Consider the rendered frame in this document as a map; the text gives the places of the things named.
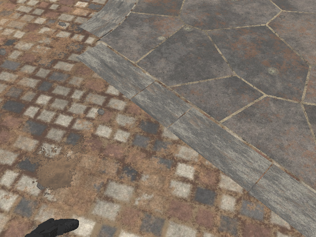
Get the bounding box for left robot hand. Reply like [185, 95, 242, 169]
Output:
[25, 218, 79, 237]

